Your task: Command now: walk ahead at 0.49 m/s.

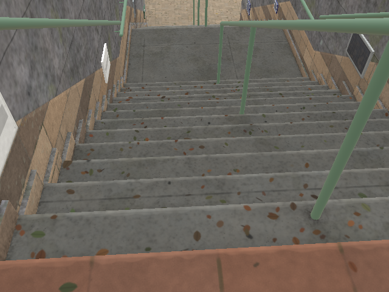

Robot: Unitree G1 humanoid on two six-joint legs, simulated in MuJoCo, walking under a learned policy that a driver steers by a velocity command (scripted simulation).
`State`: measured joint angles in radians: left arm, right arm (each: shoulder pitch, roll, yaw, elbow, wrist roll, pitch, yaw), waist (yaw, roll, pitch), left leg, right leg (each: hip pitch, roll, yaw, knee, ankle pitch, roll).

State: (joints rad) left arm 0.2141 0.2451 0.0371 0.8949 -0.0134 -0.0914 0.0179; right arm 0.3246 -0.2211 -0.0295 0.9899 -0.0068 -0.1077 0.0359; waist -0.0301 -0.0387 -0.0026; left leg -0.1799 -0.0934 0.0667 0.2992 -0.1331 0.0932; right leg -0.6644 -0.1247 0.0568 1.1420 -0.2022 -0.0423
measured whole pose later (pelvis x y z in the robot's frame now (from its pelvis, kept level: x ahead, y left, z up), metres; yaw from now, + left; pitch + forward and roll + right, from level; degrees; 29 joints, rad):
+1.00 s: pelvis +0.42 +0.00 -0.02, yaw +26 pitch +3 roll -2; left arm 0.08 0.29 0.08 0.80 0.01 0.00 0.06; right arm 0.18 -0.25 -0.06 0.68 0.01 -0.02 0.03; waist 0.00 -0.02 0.07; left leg -0.45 -0.10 -0.03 0.52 -0.10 0.11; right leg -0.57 -0.02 0.08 1.22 -0.43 0.03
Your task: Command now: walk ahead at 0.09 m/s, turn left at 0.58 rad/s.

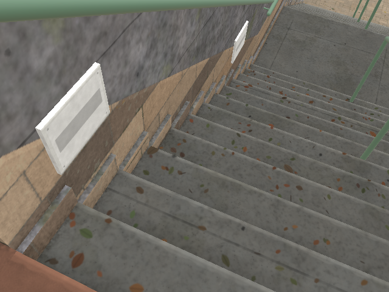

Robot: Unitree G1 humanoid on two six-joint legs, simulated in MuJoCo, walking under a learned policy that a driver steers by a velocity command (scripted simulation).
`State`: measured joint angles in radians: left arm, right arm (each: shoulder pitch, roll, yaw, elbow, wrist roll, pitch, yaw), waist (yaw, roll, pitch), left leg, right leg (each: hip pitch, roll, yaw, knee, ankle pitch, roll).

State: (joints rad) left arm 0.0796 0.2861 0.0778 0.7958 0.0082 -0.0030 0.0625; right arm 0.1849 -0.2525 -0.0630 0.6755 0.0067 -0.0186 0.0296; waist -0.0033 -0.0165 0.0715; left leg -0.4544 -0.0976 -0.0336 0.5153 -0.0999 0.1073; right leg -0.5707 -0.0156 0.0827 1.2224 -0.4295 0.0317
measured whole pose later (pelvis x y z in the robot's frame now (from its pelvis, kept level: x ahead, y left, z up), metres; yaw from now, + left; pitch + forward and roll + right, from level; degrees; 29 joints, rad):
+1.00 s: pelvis +0.02 -0.01 +0.02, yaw -13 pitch +1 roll +0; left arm 0.27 0.35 0.09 0.59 -0.01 0.07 0.04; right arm 0.26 -0.26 -0.05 0.75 -0.01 0.00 -0.04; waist -0.01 -0.06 0.01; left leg -0.16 -0.01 0.06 0.40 -0.25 0.04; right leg -0.60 0.01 0.10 1.11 -0.29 0.06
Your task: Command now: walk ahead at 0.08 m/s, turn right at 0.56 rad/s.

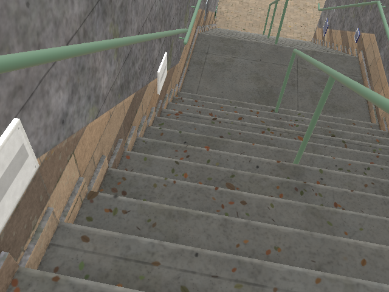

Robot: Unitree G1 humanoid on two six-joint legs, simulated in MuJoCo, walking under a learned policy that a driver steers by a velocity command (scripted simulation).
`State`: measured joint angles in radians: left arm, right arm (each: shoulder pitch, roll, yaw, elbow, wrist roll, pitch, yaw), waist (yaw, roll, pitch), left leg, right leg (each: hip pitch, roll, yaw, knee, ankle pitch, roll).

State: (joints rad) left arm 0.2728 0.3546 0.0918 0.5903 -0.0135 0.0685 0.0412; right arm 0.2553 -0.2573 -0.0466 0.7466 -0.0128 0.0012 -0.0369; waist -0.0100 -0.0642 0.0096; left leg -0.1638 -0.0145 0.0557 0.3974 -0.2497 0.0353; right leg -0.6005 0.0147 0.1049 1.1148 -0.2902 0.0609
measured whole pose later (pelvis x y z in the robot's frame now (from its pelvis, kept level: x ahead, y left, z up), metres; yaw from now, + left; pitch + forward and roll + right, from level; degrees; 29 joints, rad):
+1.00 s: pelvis +0.09 +0.03 +0.00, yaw +17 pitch +2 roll -3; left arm 0.13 0.32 0.08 0.66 0.01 -0.08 -0.03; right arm 0.45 -0.24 -0.04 0.74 0.00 -0.01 -0.03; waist -0.04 -0.05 -0.01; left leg -0.14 -0.02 -0.07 0.44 -0.32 0.06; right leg -0.61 -0.01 0.02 1.00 -0.11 0.02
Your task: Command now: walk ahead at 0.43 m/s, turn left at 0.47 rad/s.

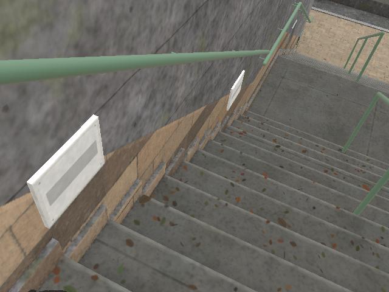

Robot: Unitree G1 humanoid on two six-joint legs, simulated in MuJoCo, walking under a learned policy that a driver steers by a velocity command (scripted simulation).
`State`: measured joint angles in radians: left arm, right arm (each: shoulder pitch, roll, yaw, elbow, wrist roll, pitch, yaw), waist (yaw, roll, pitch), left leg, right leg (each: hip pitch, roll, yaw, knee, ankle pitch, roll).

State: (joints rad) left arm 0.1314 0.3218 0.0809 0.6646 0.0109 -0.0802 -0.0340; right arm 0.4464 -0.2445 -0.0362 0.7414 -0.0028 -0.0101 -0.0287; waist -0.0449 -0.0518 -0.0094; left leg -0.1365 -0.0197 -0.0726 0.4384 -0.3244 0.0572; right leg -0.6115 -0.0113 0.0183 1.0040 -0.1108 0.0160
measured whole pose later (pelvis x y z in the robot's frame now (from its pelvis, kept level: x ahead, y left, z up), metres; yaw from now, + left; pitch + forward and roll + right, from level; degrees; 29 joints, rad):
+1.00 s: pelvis +0.53 -0.05 -0.34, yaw -26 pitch +0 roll +0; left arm 0.24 0.24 0.02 0.68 -0.02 0.11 0.08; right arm 0.33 -0.21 0.03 0.74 -0.07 0.00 -0.01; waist 0.02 -0.04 0.05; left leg -0.37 -0.02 0.02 0.56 -0.18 0.05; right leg -0.83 0.12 0.13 2.04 -0.53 0.10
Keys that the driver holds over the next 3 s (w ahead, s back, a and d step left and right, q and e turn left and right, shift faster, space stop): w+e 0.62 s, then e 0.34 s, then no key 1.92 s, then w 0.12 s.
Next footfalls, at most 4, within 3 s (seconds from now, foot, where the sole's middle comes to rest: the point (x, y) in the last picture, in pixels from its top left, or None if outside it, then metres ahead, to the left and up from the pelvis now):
0.34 right None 0.29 -0.15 -0.95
0.82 left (175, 279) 0.68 -0.02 -1.11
1.32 right None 0.54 -0.23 -1.11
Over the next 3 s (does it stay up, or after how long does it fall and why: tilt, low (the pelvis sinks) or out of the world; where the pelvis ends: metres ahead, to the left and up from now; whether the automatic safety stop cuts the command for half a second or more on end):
stays up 0.59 -0.15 -0.33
